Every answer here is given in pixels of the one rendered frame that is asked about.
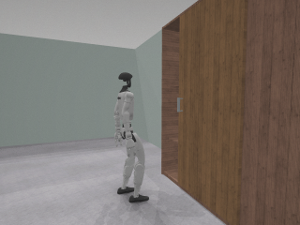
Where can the left robot shin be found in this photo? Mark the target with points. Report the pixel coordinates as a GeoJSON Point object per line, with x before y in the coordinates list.
{"type": "Point", "coordinates": [126, 174]}

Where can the left robot hand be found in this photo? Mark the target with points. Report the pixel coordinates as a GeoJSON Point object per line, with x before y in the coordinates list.
{"type": "Point", "coordinates": [117, 135]}

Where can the robot head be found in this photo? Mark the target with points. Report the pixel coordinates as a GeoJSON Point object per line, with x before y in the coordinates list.
{"type": "Point", "coordinates": [126, 77]}

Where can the right robot hand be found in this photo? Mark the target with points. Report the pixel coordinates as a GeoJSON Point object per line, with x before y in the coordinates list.
{"type": "Point", "coordinates": [130, 144]}

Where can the handle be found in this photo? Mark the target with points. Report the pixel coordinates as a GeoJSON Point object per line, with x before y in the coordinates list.
{"type": "Point", "coordinates": [178, 104]}

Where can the wardrobe door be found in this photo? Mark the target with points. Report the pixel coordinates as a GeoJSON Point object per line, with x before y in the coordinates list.
{"type": "Point", "coordinates": [212, 71]}
{"type": "Point", "coordinates": [270, 169]}

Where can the right robot forearm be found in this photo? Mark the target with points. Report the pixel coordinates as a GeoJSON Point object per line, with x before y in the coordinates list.
{"type": "Point", "coordinates": [126, 124]}

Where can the left robot forearm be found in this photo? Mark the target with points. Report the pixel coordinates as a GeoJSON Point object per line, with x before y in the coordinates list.
{"type": "Point", "coordinates": [117, 123]}

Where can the robot left upper arm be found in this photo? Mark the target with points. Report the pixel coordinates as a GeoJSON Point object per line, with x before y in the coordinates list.
{"type": "Point", "coordinates": [116, 109]}

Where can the robot right upper arm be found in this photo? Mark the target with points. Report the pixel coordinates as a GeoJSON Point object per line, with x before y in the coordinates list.
{"type": "Point", "coordinates": [127, 102]}

